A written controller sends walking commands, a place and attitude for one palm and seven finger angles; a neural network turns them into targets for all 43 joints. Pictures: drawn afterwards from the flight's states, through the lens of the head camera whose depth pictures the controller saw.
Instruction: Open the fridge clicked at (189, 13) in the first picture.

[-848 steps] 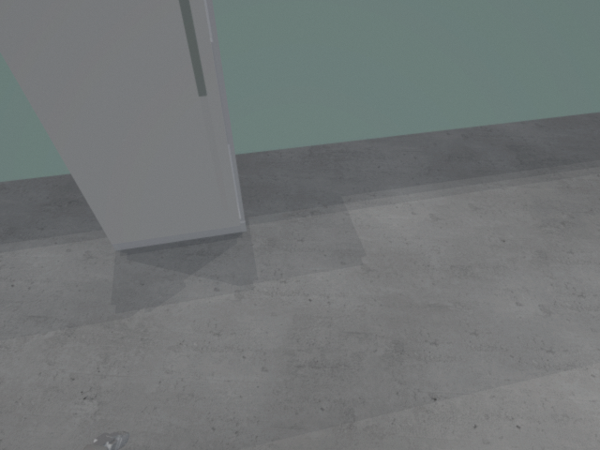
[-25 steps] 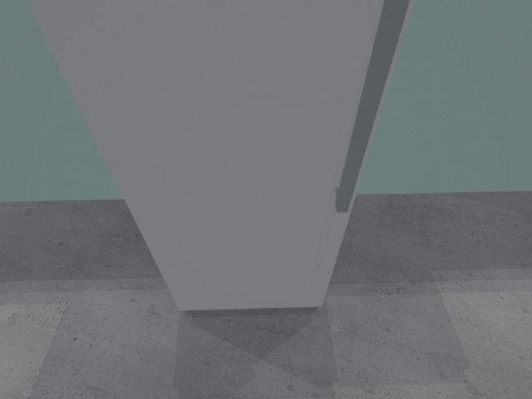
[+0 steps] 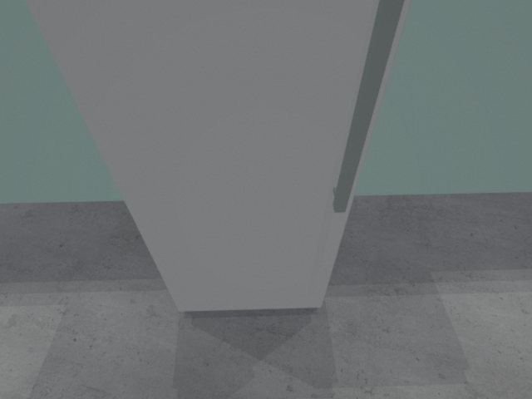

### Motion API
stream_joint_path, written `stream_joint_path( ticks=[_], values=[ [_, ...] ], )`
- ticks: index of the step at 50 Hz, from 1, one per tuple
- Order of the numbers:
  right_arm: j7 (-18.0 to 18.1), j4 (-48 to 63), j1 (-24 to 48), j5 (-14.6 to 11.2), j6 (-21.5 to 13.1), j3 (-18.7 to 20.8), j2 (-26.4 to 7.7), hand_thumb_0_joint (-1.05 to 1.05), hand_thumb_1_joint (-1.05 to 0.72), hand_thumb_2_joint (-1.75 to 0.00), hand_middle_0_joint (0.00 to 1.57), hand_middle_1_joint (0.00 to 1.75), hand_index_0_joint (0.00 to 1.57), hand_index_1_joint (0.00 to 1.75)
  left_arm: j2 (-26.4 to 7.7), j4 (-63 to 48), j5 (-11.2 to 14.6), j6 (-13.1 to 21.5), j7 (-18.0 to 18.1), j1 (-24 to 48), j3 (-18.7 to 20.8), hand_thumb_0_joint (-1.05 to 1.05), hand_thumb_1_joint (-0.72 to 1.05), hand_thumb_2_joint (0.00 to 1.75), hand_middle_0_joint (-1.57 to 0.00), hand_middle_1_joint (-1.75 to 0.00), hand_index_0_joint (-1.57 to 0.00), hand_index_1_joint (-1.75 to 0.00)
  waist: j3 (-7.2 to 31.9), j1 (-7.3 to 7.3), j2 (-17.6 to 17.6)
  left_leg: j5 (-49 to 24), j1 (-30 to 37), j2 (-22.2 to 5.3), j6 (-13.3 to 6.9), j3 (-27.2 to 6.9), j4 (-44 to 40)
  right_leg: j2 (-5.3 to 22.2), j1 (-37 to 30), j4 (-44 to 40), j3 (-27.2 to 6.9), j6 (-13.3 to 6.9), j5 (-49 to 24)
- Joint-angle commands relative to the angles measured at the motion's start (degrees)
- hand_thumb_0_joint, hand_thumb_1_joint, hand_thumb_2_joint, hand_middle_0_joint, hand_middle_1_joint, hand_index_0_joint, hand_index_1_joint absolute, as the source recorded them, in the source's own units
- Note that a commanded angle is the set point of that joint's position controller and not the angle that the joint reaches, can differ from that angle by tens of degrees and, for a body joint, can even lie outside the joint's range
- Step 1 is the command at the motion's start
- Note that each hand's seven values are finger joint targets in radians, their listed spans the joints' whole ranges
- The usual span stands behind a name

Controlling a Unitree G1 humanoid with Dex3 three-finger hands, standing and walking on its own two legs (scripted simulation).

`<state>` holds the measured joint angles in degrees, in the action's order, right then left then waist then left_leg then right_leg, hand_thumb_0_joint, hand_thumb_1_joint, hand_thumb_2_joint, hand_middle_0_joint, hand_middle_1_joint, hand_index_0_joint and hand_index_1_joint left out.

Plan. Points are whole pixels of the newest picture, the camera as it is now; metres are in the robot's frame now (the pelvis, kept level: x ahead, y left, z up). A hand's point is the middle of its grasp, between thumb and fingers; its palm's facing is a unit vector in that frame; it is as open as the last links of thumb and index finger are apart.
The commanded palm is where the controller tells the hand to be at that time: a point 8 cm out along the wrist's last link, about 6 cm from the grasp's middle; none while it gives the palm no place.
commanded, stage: look again from close up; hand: right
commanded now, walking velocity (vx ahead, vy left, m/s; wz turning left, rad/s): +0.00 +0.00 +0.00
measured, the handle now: (357, 117) +0.53 -0.13 +0.16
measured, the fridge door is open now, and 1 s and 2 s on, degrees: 0 0 0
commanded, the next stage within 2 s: shuffle to correct the standing spot in 0.54 s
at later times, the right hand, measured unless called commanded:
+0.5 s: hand out of the picture -0.02 -0.17 -0.18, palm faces +0.03 +0.98 -0.18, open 7.4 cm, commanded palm none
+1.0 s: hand out of the picture -0.02 -0.15 -0.19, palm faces +0.04 +0.99 -0.14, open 7.4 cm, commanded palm none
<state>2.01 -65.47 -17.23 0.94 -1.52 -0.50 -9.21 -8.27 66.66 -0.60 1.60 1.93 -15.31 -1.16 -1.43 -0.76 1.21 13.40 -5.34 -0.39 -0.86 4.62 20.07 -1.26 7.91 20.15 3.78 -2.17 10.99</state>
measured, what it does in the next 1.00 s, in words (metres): stands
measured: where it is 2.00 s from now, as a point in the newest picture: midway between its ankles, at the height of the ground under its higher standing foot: outside the picture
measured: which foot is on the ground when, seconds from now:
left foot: down 0.00-1.00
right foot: down 0.00-1.00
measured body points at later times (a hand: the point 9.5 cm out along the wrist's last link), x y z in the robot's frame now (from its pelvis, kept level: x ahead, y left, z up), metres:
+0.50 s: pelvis +0.00 +0.00 +0.00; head +0.01 -0.01 +0.45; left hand +0.00 +0.22 -0.16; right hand -0.02 -0.22 -0.16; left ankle -0.03 +0.10 -0.75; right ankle +0.00 -0.09 -0.75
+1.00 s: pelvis +0.04 +0.00 -0.01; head +0.04 -0.01 +0.44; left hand -0.02 +0.21 -0.17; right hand -0.02 -0.21 -0.18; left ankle -0.03 +0.10 -0.75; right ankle +0.00 -0.09 -0.75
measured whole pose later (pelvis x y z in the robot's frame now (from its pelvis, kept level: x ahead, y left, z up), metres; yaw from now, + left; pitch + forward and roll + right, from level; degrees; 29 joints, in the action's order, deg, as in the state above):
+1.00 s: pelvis +0.04 +0.00 -0.01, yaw +2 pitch -1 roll +0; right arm 1.4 -66.1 -22.2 1.3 -0.7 1.2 -7.1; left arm -6.2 67.0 -0.9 1.1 2.0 -20.8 -0.4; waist -1.0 -0.8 1.5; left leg 21.1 -7.0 0.2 -1.1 2.8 28.9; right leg 0.0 9.4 30.2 5.5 -1.9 20.1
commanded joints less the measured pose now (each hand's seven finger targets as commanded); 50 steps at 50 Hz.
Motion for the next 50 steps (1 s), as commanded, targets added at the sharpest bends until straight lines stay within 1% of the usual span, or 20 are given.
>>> stream_joint_path(
  ticks=[1, 14, 17, 21, 23, 24, 27, 28, 32, 33, 34, 37, 38, 39, 41, 44, 45, 46, 48, 50],
  values=[
    [0.3, 1.0, -3.9, -0.1, -0.5, 1.1, -5.8, 0.00, -0.90, -0.90, 0.20, 0.30, 0.20, 0.30, -6.1, -1.4, 0.1, 0.8, 0.5, -3.4, 0.8, 0.00, 0.90, 0.90, -0.20, -0.30, -0.20, -0.30, -3.5, 0.21, -1.4, -4.9, -3.5, -7.2, -0.2, -6.2, -4.4, 8.0, 1.5, -4.1, -7.1, 0.8, -6.9],
    [0.3, 0.9, -3.9, -0.1, -0.5, 1.1, -5.7, 0.00, -0.90, -0.90, 0.20, 0.30, 0.20, 0.30, -5.9, -1.4, 0.2, 0.8, 0.5, -3.5, 0.9, 0.00, 0.90, 0.90, -0.20, -0.30, -0.20, -0.30, -3.0, 0.18, -1.4, -5.0, -3.4, -7.3, -0.1, -6.0, -4.1, 8.1, 1.4, -4.1, -7.1, 0.8, -7.3],
    [0.3, 0.9, -4.1, -0.1, -0.5, 1.1, -5.5, 0.00, -0.90, -0.90, 0.20, 0.30, 0.20, 0.30, -5.9, -1.5, 0.2, 0.8, 0.5, -3.5, 0.9, 0.00, 0.90, 0.90, -0.20, -0.30, -0.20, -0.30, -3.2, 0.12, -0.3, -5.6, -3.5, -7.1, -0.1, -5.9, -4.0, 8.1, 1.4, -3.6, -7.2, 0.8, -8.0],
    [0.3, 0.8, -4.1, -0.1, -0.5, 1.1, -5.5, 0.00, -0.90, -0.90, 0.20, 0.30, 0.20, 0.30, -6.0, -1.4, 0.2, 0.8, 0.5, -3.3, 0.9, 0.00, 0.90, 0.90, -0.20, -0.30, -0.20, -0.30, -3.0, 0.17, -1.3, -4.9, -3.7, -7.3, -0.1, -6.0, -4.0, 8.1, 1.2, -4.0, -7.2, 0.8, -7.2],
    [0.3, 0.9, -4.0, -0.1, -0.5, 1.2, -5.6, 0.00, -0.90, -0.90, 0.20, 0.30, 0.20, 0.30, -6.0, -1.5, 0.1, 0.9, 0.5, -3.6, 0.9, 0.00, 0.90, 0.90, -0.20, -0.30, -0.20, -0.30, -2.0, 0.19, -1.0, -6.7, -2.8, -7.2, -0.1, -6.0, -3.7, 8.2, 0.9, -3.5, -7.3, 0.8, -9.4],
    [0.3, 0.8, -3.8, -0.1, -0.5, 1.2, -5.7, 0.00, -0.90, -0.90, 0.20, 0.30, 0.20, 0.30, -6.0, -1.4, 0.2, 0.9, 0.6, -3.4, 0.9, 0.00, 0.90, 0.90, -0.20, -0.30, -0.20, -0.30, -2.9, 0.13, -1.5, -6.0, -3.1, -7.3, -0.1, -5.8, -3.9, 8.2, 1.3, -3.8, -7.2, 0.8, -8.7],
    [0.3, 0.9, -4.1, 0.0, -0.5, 1.2, -5.6, 0.00, -0.90, -0.90, 0.20, 0.30, 0.20, 0.30, -5.9, -1.5, 0.2, 0.9, 0.5, -3.5, 0.9, 0.00, 0.90, 0.90, -0.20, -0.30, -0.20, -0.30, -2.8, 0.14, -0.5, -6.4, -3.1, -7.2, 0.0, -5.9, -4.0, 8.2, 1.2, -3.5, -7.3, 0.8, -8.9],
    [0.3, 0.8, -4.1, -0.1, -0.5, 1.1, -5.6, 0.00, -0.90, -0.90, 0.20, 0.30, 0.20, 0.30, -6.0, -1.4, 0.2, 0.8, 0.5, -3.3, 0.9, 0.00, 0.90, 0.90, -0.20, -0.30, -0.20, -0.30, -3.2, 0.12, -1.3, -6.1, -3.3, -7.3, 0.0, -5.9, -4.0, 8.2, 1.3, -3.7, -7.1, 0.8, -8.5],
    [0.3, 0.9, -4.1, -0.1, -0.5, 1.1, -5.7, 0.00, -0.90, -0.90, 0.20, 0.30, 0.20, 0.30, -6.0, -1.5, 0.2, 0.8, 0.5, -3.4, 0.9, 0.00, 0.90, 0.90, -0.20, -0.30, -0.20, -0.30, -2.8, 0.08, -0.8, -6.4, -3.1, -7.3, 0.0, -5.8, -4.1, 8.1, 1.2, -3.6, -7.2, 0.9, -8.7],
    [0.4, 0.1, -4.9, -0.2, -0.3, 0.8, -3.6, 0.00, -0.90, -0.90, 0.20, 0.30, 0.20, 0.30, -4.0, -0.8, 0.1, 0.6, 0.5, -4.1, 0.5, 0.00, 0.90, 0.90, -0.20, -0.30, -0.20, -0.30, -2.6, 0.23, -0.6, -4.7, -3.2, -7.3, 0.3, -5.8, -4.3, 8.1, 0.8, -3.3, -6.6, 1.2, -6.8],
    [0.3, -0.2, -5.5, -0.2, -0.1, 0.7, -3.2, 0.00, -0.90, -0.90, 0.20, 0.30, 0.20, 0.30, -3.6, -0.3, -0.1, 0.4, 0.4, -5.1, 0.4, 0.00, 0.90, 0.90, -0.20, -0.30, -0.20, -0.30, -2.7, 0.36, -0.2, -1.9, -3.6, -7.1, 0.2, -5.9, -4.3, 7.9, 0.9, -3.2, -6.1, 1.4, -3.5],
    [-0.1, 0.2, -5.7, 0.2, 0.5, 1.6, -4.0, 0.00, -0.90, -0.90, 0.20, 0.30, 0.20, 0.30, -4.6, -0.5, -0.4, -0.2, 0.2, -6.3, 1.2, 0.00, 0.90, 0.90, -0.20, -0.30, -0.20, -0.30, -4.7, 0.49, -0.2, 8.8, -6.4, -6.5, -1.1, -6.6, -2.4, 7.7, 2.7, -1.9, -5.1, 1.1, 8.7],
    [-0.3, 0.3, -5.4, 0.3, 0.7, 1.8, -4.0, 0.00, -0.90, -0.90, 0.20, 0.30, 0.20, 0.30, -4.7, -0.6, -0.5, -0.3, 0.1, -6.3, 1.4, 0.00, 0.90, 0.90, -0.20, -0.30, -0.20, -0.30, -6.4, 0.68, -0.8, 11.9, -8.0, -6.3, -1.3, -6.7, -1.9, 7.7, 4.1, -2.1, -5.2, 1.0, 12.6],
    [-0.6, 0.7, -5.7, 0.3, 0.9, 2.0, -4.0, 0.00, -0.90, -0.90, 0.20, 0.30, 0.20, 0.30, -4.9, -0.9, -0.6, -0.4, 0.1, -6.3, 1.6, 0.00, 0.90, 0.90, -0.20, -0.30, -0.20, -0.30, -7.4, 0.53, -1.8, 13.7, -9.3, -6.0, -1.6, -7.2, -1.3, 8.1, 5.0, -2.3, -5.5, 0.7, 15.2],
    [-0.9, 1.2, -5.9, 0.4, 0.9, 2.4, -3.8, 0.00, -0.90, -0.90, 0.20, 0.30, 0.20, 0.30, -5.1, -1.4, -0.6, -0.4, 0.1, -6.6, 2.0, 0.00, 0.90, 0.90, -0.20, -0.30, -0.20, -0.30, -9.6, 0.56, -2.0, 15.2, -10.7, -5.2, -2.0, -7.4, 0.2, 8.7, 7.2, -2.4, -6.3, 0.2, 18.5],
    [-1.1, 1.0, -7.8, 0.5, 0.5, 2.6, -3.1, 0.00, -0.90, -0.90, 0.20, 0.30, 0.20, 0.30, -4.4, -1.9, -0.4, 0.1, 0.0, -7.0, 2.0, 0.00, 0.90, 0.90, -0.20, -0.30, -0.20, -0.30, -10.3, -0.11, -1.4, 13.4, -9.3, -5.4, -2.6, -7.7, 1.5, 8.9, 9.1, -0.7, -6.3, -0.5, 17.4],
    [-0.9, 0.7, -8.5, 0.4, 0.4, 2.6, -2.8, 0.00, -0.90, -0.90, 0.20, 0.30, 0.20, 0.30, -4.0, -2.2, -0.3, 0.2, 0.1, -6.9, 1.9, 0.00, 0.90, 0.90, -0.20, -0.30, -0.20, -0.30, -11.1, -0.29, -0.7, 11.3, -8.8, -5.8, -2.7, -8.5, 1.2, 8.3, 9.7, 0.8, -5.4, -0.3, 13.9],
    [-0.7, 0.5, -9.1, 0.3, 0.3, 2.6, -2.7, 0.00, -0.90, -0.90, 0.20, 0.30, 0.20, 0.30, -3.2, -2.2, -0.2, 0.4, 0.3, -7.0, 1.6, 0.00, 0.90, 0.90, -0.20, -0.30, -0.20, -0.30, -10.4, -0.44, 0.5, 7.1, -7.4, -6.3, -2.8, -9.0, 1.0, 7.6, 9.3, 2.7, -3.8, 0.0, 7.5],
    [-0.1, 0.0, -10.4, 0.2, 0.1, 2.7, -2.8, 0.00, -0.90, -0.90, 0.20, 0.30, 0.20, 0.30, -2.0, -2.1, -0.1, 0.8, 0.7, -7.3, 1.2, 0.00, 0.90, 0.90, -0.20, -0.30, -0.20, -0.30, -7.3, -0.51, 2.4, -9.2, -2.6, -7.5, -2.9, -8.8, 2.6, 6.8, 8.3, 6.4, -1.7, 0.7, -5.7],
    [0.5, -0.2, -10.7, -0.2, 0.0, 2.5, -2.6, 0.00, -0.90, -0.90, 0.20, 0.30, 0.20, 0.30, -1.9, -1.5, 0.1, 1.0, 1.3, -8.5, 1.1, 0.00, 0.90, 0.90, -0.20, -0.30, -0.20, -0.30, -2.9, -0.05, 0.4, -25.7, -0.6, -7.6, -2.3, -6.9, 6.2, 7.5, 3.6, 6.9, -2.0, 1.1, -17.5]
  ],
)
